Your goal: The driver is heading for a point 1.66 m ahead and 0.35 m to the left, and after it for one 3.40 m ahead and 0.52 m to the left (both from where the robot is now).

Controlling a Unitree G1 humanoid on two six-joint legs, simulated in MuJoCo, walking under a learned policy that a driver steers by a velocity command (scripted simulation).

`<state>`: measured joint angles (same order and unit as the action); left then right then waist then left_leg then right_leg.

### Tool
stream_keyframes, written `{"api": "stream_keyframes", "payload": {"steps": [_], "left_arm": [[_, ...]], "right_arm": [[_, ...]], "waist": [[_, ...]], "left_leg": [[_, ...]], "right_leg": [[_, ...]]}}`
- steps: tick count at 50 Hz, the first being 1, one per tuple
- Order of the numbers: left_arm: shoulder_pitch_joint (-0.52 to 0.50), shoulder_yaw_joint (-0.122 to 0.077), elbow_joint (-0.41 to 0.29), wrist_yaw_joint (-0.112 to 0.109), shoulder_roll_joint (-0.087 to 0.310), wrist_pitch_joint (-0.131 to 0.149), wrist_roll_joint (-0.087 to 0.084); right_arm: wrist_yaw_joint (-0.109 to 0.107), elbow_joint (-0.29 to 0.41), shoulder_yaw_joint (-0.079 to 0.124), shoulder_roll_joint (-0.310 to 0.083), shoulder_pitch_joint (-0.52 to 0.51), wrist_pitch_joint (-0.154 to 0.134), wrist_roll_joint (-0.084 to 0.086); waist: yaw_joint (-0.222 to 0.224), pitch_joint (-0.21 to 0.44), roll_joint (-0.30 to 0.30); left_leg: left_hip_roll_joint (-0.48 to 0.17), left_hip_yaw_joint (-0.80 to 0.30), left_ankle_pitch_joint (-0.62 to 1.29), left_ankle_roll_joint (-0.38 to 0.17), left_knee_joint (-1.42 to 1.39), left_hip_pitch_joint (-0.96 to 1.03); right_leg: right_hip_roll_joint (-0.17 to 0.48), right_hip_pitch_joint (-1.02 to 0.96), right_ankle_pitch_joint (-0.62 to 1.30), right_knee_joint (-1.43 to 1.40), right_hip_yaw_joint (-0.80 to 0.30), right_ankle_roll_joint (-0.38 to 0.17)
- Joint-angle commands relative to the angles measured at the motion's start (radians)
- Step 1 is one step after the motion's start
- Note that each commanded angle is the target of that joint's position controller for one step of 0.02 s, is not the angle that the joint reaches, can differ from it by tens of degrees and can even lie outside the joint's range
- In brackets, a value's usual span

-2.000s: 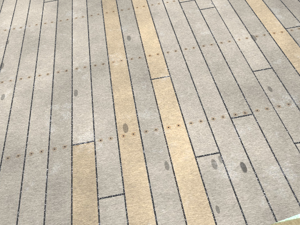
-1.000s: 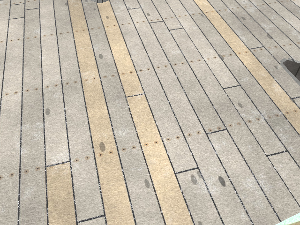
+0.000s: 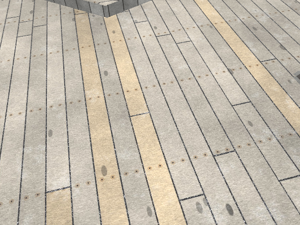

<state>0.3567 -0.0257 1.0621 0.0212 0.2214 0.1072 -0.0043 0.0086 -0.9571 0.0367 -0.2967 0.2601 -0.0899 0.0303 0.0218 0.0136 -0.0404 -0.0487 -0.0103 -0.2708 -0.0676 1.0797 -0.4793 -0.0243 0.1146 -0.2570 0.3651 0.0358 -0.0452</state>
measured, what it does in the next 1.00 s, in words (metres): walks ahead: left foot, then right foot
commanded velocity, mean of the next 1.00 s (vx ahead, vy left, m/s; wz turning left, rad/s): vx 0.48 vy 0.00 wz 0.12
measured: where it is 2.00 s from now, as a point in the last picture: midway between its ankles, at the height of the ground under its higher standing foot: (150, 165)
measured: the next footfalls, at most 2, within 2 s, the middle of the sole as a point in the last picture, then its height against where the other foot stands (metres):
left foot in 0.32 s outside the picture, level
right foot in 0.86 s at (189, 194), level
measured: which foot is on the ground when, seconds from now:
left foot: up 0.00-0.30, down 0.32-0.88, up 0.90-1.00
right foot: down 0.00-0.32, up 0.34-0.84, down 0.86-1.00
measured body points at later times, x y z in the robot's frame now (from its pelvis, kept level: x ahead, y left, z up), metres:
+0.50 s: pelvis +0.28 +0.06 -0.01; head +0.31 +0.06 +0.44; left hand +0.34 +0.33 -0.14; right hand +0.37 -0.21 -0.13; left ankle +0.33 +0.13 -0.75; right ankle +0.22 -0.09 -0.65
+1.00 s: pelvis +0.57 +0.00 -0.01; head +0.60 -0.01 +0.44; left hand +0.68 +0.28 -0.11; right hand +0.63 -0.28 -0.15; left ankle +0.46 +0.13 -0.66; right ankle +0.64 -0.10 -0.75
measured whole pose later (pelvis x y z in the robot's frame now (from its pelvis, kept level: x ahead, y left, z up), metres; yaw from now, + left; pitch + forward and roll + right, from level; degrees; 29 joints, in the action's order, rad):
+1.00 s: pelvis +0.57 +0.00 -0.01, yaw +9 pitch +1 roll +0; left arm 0.12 -0.05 0.85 0.01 0.24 0.12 0.01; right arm -0.01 -0.92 0.06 -0.28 0.34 -0.06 0.04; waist -0.02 -0.04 -0.04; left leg -0.03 -0.05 -0.39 -0.04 1.16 -0.41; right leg 0.01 0.33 -0.16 0.46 0.08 -0.03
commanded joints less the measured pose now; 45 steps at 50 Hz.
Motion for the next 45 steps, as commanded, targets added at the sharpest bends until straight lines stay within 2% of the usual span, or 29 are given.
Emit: {"api": "stream_keyframes", "payload": {"steps": [1, 3, 6, 9, 11, 13, 14, 15, 16, 17, 18, 19, 20, 21, 22, 23, 24, 25, 26, 28, 30, 34, 36, 38, 41, 42, 43, 44, 45], "left_arm": [[0.041, -0.012, -0.032, -0.006, 0.127, 0.003, 0.008], [0.063, -0.014, -0.03, -0.019, 0.142, -0.005, 0.009], [0.08, -0.015, -0.038, -0.034, 0.159, -0.011, 0.006], [0.13, -0.021, -0.022, -0.039, 0.164, -0.013, -0.006], [0.133, -0.027, -0.018, -0.041, 0.166, -0.019, -0.014], [0.111, -0.037, -0.025, -0.043, 0.181, -0.029, -0.012], [0.096, -0.043, -0.033, -0.044, 0.196, -0.036, -0.006], [0.081, -0.046, -0.039, -0.043, 0.2, -0.046, 0.001], [0.07, -0.039, -0.051, -0.042, 0.186, -0.054, 0.009], [0.119, -0.02, -0.076, -0.038, 0.127, -0.052, 0.019], [0.238, 0.019, -0.064, -0.024, -0.013, -0.026, 0.01], [0.141, -0.008, -0.073, -0.018, 0.107, 0.002, -0.021], [0.036, -0.024, -0.112, -0.016, 0.163, 0.021, -0.045], [-0.02, -0.025, -0.126, -0.025, 0.165, 0.03, -0.041], [-0.038, -0.034, -0.129, -0.033, 0.16, 0.025, -0.026], [-0.01, -0.035, -0.126, -0.033, 0.138, 0.013, -0.02], [0.006, -0.033, -0.122, -0.033, 0.114, 0.001, -0.016], [0.013, -0.032, -0.127, -0.034, 0.094, -0.01, -0.016], [-0.013, -0.034, -0.137, -0.037, 0.097, -0.02, -0.015], [-0.105, -0.037, -0.176, -0.04, 0.106, -0.027, -0.004], [-0.183, -0.037, -0.205, -0.037, 0.105, -0.022, 0.004], [-0.351, -0.026, -0.258, -0.023, 0.085, -0.005, -0.002], [-0.409, -0.024, -0.281, -0.013, 0.09, 0.0, -0.008], [-0.45, -0.025, -0.305, -0.001, 0.103, 0.01, -0.012], [-0.389, -0.042, -0.304, 0.006, 0.153, 0.023, -0.013], [-0.291, -0.059, -0.28, 0.002, 0.182, 0.027, -0.012], [-0.121, -0.081, -0.241, -0.006, 0.233, 0.03, -0.004], [0.029, -0.105, -0.224, -0.015, 0.326, 0.027, 0.017], [0.061, -0.099, -0.211, -0.011, 0.302, 0.014, 0.01]], "right_arm": [[0.011, 0.069, 0.018, -0.056, -0.063, -0.012, -0.013], [0.01, 0.103, 0.013, -0.036, -0.137, -0.005, -0.015], [0.014, 0.156, -0.003, -0.006, -0.271, -0.006, -0.011], [0.025, 0.19, -0.008, -0.008, -0.351, -0.008, -0.005], [0.035, 0.211, -0.005, -0.021, -0.375, -0.012, -0.003], [0.043, 0.213, 0.006, -0.05, -0.342, -0.018, -0.004], [0.042, 0.202, 0.019, -0.074, -0.288, -0.018, -0.005], [0.037, 0.172, 0.038, -0.107, -0.173, -0.015, -0.003], [0.029, 0.12, 0.061, -0.146, 0.0, -0.009, 0.0], [0.018, 0.086, 0.079, -0.21, 0.155, -0.003, -0.02], [0.028, 0.064, 0.08, -0.235, 0.199, -0.003, -0.025], [0.028, 0.068, 0.054, -0.14, 0.147, -0.007, -0.017], [0.025, 0.085, 0.045, -0.11, 0.051, -0.013, -0.015], [0.026, 0.101, 0.04, -0.095, -0.031, -0.02, -0.023], [0.031, 0.106, 0.033, -0.071, -0.071, -0.026, -0.035], [0.034, 0.1, 0.027, -0.053, -0.084, -0.03, -0.045], [0.039, 0.092, 0.022, -0.035, -0.08, -0.032, -0.042], [0.037, 0.08, 0.023, -0.043, -0.07, -0.033, -0.035], [0.033, 0.071, 0.025, -0.053, -0.059, -0.034, -0.032], [0.018, 0.057, 0.032, -0.085, -0.02, -0.032, -0.033], [0.004, 0.045, 0.035, -0.098, 0.018, -0.024, -0.03], [-0.009, 0.019, 0.036, -0.109, 0.109, -0.012, -0.016], [-0.011, 0.005, 0.038, -0.114, 0.151, -0.003, -0.01], [-0.016, -0.003, 0.042, -0.115, 0.174, 0.009, -0.005], [-0.025, 0.005, 0.055, -0.135, 0.155, 0.024, -0.005], [-0.024, 0.014, 0.053, -0.131, 0.135, 0.028, -0.008], [-0.022, 0.033, 0.041, -0.1, 0.122, 0.028, -0.019], [-0.018, 0.07, 0.016, -0.008, 0.171, 0.018, -0.025], [-0.017, 0.076, -0.001, 0.039, 0.236, 0.003, -0.006]], "waist": [[0.004, -0.103, 0.13], [0.015, -0.113, 0.108], [0.044, -0.137, 0.112], [0.057, -0.163, 0.112], [0.04, -0.167, 0.113], [-0.001, -0.124, 0.122], [-0.035, -0.072, 0.143], [-0.097, 0.01, 0.159], [-0.177, 0.114, 0.151], [-0.188, 0.252, 0.018], [-0.118, 0.404, -0.246], [-0.143, 0.299, -0.15], [-0.12, 0.134, -0.1], [-0.086, 0.069, 0.008], [-0.053, 0.02, 0.033], [-0.019, 0.021, 0.002], [-0.005, 0.011, -0.003], [0.009, 0.002, -0.016], [0.011, -0.024, -0.014], [-0.006, -0.063, 0.001], [-0.027, -0.075, 0.009], [-0.083, -0.091, 0.011], [-0.101, -0.099, 0.005], [-0.1, -0.101, -0.004], [-0.042, -0.059, -0.042], [0.014, -0.002, -0.046], [0.088, 0.127, -0.032], [0.104, 0.301, 0.131], [0.081, 0.426, 0.351]], "left_leg": [[-0.074, -0.012, 0.124, 0.024, -0.046, -0.279], [-0.067, 0.008, 0.176, 0.05, -0.15, -0.293], [-0.036, 0.045, 0.294, 0.066, -0.377, -0.212], [-0.012, 0.051, 0.344, 0.051, -0.494, -0.171], [-0.01, 0.032, 0.329, 0.024, -0.542, -0.173], [0.009, 0.035, 0.276, -0.006, -0.563, -0.111], [0.039, 0.053, 0.238, -0.022, -0.551, -0.027], [0.074, 0.079, 0.209, -0.045, -0.543, 0.121], [0.072, 0.075, 0.221, -0.073, -0.544, 0.36], [-0.133, -0.199, 0.124, -0.155, -0.533, 0.711], [-0.341, -0.707, -0.133, -0.3, -0.708, 0.935], [-0.303, -0.735, -0.209, -0.25, -0.798, 0.859], [-0.281, -0.57, -0.124, -0.207, -0.818, 0.698], [-0.25, -0.454, 0.005, -0.187, -0.846, 0.54], [-0.218, -0.36, 0.125, -0.175, -0.872, 0.418], [-0.195, -0.305, 0.177, -0.175, -0.898, 0.348], [-0.175, -0.256, 0.236, -0.176, -0.915, 0.317], [-0.17, -0.224, 0.219, -0.185, -0.941, 0.289], [-0.162, -0.197, 0.214, -0.186, -0.964, 0.262], [-0.163, -0.167, 0.234, -0.192, -0.991, 0.263], [-0.146, -0.129, 0.259, -0.175, -0.997, 0.294], [-0.108, -0.085, 0.278, -0.139, -0.982, 0.315], [-0.128, -0.109, 0.276, -0.139, -0.95, 0.375], [-0.158, -0.143, 0.287, -0.133, -0.9, 0.446], [-0.187, -0.188, 0.385, -0.105, -0.801, 0.495], [-0.155, -0.17, 0.501, -0.085, -0.697, 0.478], [-0.095, -0.134, 0.49, -0.054, -0.49, 0.379], [0.039, -0.05, 0.207, 0.012, -0.122, 0.043], [0.105, -0.077, -0.314, 0.034, 0.122, -0.181]], "right_leg": [[0.236, -0.122, 0.204, -0.24, -0.235, -0.121], [0.224, -0.108, 0.312, -0.25, -0.181, -0.132], [0.197, -0.046, 0.308, -0.283, -0.117, -0.125], [0.225, -0.08, 0.303, -0.298, -0.103, -0.131], [0.258, -0.154, 0.359, -0.271, -0.097, -0.122], [0.28, -0.228, 0.531, -0.196, -0.087, -0.103], [0.281, -0.254, 0.713, -0.122, -0.08, -0.093], [0.263, -0.253, 0.887, 0.022, -0.061, -0.079], [0.217, -0.162, 0.896, 0.236, -0.031, -0.05], [0.137, 0.143, 0.562, 0.57, -0.003, -0.019], [-0.054, 0.439, -0.269, 0.884, -0.088, 0.023], [-0.004, 0.546, -0.297, 0.999, -0.188, -0.002], [0.048, 0.599, -0.212, 1.003, -0.155, -0.018], [0.102, 0.553, -0.111, 0.949, -0.137, -0.023], [0.136, 0.505, -0.056, 0.9, -0.125, -0.02], [0.162, 0.44, -0.028, 0.874, -0.134, -0.019], [0.171, 0.415, -0.025, 0.842, -0.131, -0.015], [0.179, 0.417, -0.021, 0.803, -0.121, -0.007], [0.188, 0.436, -0.005, 0.765, -0.112, 0.003], [0.199, 0.518, 0.086, 0.659, -0.102, 0.029], [0.193, 0.562, 0.21, 0.521, -0.091, 0.043], [0.128, 0.495, 0.376, 0.261, -0.046, 0.052], [0.109, 0.497, 0.37, 0.196, -0.052, 0.056], [0.096, 0.502, 0.333, 0.141, -0.07, 0.048], [0.071, 0.374, 0.233, 0.094, -0.07, 0.023], [0.052, 0.229, 0.215, 0.068, -0.05, 0.0], [0.1, -0.032, 0.226, 0.109, -0.083, -0.043], [0.339, -0.434, 0.168, 0.126, -0.378, -0.149], [0.48, -0.577, 0.001, -0.005, -0.729, -0.232]]}}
